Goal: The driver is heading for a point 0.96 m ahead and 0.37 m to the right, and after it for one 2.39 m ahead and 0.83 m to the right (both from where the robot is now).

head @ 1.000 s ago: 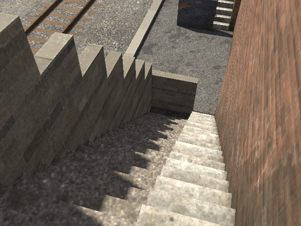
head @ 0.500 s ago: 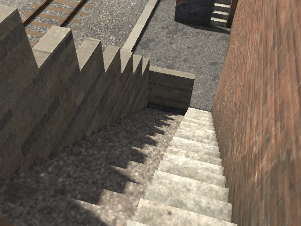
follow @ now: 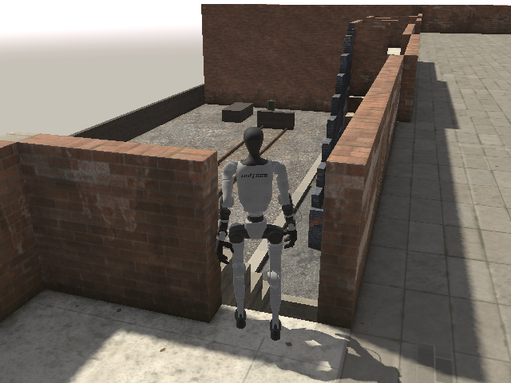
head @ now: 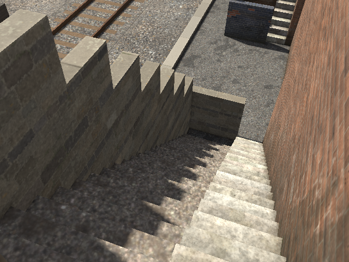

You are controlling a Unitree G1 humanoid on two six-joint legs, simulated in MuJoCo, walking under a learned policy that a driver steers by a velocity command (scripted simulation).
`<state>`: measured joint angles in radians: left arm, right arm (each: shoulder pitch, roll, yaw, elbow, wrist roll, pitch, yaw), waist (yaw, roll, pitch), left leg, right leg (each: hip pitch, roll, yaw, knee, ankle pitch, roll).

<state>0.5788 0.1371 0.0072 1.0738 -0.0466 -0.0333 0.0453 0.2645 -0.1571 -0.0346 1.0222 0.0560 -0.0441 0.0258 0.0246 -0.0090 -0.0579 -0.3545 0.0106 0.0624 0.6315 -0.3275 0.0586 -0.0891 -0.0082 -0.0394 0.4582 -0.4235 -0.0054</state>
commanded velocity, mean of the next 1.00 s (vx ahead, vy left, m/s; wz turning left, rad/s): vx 0.46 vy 0.00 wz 0.00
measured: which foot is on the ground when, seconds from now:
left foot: down 0.00-0.48, up 0.50-0.76, down 0.78-0.94, up 0.96-1.00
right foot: down 0.00-0.02, up 0.04-0.46, down 0.48-0.90, up 0.92-1.00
